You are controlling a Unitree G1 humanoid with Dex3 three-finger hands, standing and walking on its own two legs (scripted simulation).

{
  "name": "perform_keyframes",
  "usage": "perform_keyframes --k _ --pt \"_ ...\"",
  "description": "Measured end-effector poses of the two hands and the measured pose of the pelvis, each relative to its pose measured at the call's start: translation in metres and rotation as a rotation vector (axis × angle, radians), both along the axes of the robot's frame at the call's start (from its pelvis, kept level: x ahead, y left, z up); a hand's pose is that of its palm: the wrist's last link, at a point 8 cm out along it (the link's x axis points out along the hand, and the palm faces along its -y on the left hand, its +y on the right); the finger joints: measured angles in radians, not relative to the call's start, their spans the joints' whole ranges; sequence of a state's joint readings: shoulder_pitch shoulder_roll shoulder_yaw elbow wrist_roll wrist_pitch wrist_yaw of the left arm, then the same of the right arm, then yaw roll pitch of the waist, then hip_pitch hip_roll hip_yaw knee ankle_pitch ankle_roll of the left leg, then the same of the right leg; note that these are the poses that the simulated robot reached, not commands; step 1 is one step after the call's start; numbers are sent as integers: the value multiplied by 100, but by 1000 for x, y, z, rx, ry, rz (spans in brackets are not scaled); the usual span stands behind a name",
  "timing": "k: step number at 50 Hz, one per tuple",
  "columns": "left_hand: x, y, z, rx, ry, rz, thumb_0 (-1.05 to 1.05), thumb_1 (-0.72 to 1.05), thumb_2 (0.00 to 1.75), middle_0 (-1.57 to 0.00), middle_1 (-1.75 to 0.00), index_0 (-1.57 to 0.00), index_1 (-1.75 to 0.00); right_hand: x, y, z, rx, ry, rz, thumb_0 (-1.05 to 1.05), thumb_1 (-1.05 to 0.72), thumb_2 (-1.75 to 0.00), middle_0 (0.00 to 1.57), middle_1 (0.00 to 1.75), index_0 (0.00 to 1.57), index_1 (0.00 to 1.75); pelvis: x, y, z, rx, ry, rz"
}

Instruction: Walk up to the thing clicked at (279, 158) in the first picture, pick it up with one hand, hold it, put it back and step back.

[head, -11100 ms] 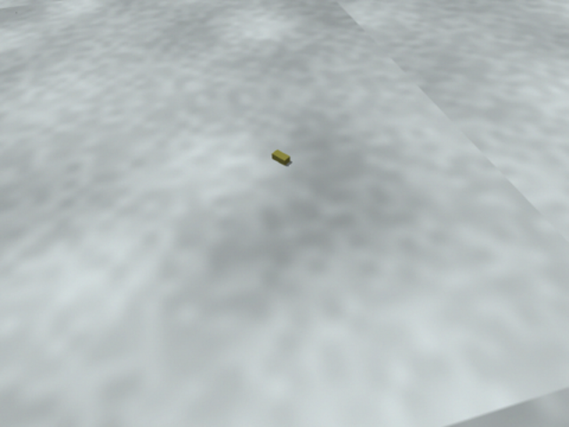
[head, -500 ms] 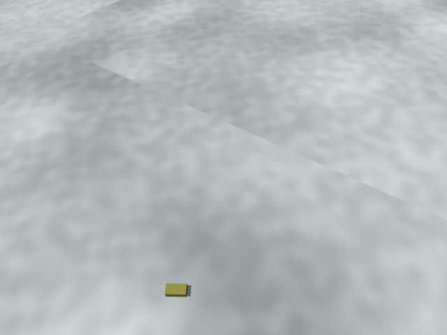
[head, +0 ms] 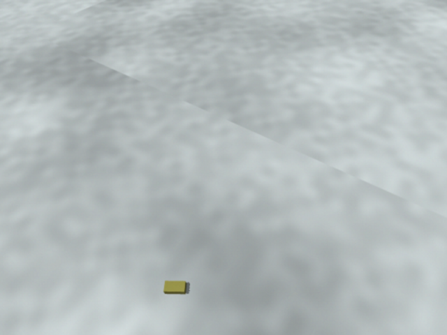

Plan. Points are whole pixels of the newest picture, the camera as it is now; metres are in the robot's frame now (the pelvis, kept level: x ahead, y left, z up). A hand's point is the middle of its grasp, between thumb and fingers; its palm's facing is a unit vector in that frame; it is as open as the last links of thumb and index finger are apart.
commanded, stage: stand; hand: left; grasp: from above
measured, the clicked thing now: (175, 287) +0.42 +0.26 -0.77
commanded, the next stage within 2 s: rise first in 0.84 s
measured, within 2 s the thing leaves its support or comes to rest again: neither
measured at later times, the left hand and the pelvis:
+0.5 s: hand out of the picture +0.07 +0.26 -0.16, palm faces -0.03 -0.94 -0.35, open 7.3 cm; pelvis +0.00 +0.00 +0.00, yaw +0 degrees
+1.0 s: hand out of the picture +0.07 +0.25 -0.16, palm faces +0.01 -0.94 -0.35, open 7.3 cm; pelvis +0.00 +0.00 +0.00, yaw +1 degrees
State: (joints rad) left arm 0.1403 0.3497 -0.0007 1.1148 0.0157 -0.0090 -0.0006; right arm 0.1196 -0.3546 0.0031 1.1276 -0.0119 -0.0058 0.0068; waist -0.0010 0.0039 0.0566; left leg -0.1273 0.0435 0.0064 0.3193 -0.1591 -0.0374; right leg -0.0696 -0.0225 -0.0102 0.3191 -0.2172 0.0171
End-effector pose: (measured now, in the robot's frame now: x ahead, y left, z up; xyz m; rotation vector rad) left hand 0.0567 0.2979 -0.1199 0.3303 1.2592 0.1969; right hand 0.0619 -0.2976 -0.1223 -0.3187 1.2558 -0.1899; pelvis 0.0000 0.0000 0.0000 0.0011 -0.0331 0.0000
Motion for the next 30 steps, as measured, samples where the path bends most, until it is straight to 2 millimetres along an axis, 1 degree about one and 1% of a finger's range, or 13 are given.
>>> perform_keyframes --k 16,30 --pt "11 0 1 0 -25 -5 0 91 90 -21 -30 -21 -30 9 2 1 1 -21 4 0 -91 -89 20 30 20 30 3 1 0 0 -1 0" --pt "7 1 2 2 -16 3 0 91 90 -21 -30 -21 -30 10 3 0 3 -21 8 0 -91 -89 20 30 20 30 3 1 0 1 -2 1"
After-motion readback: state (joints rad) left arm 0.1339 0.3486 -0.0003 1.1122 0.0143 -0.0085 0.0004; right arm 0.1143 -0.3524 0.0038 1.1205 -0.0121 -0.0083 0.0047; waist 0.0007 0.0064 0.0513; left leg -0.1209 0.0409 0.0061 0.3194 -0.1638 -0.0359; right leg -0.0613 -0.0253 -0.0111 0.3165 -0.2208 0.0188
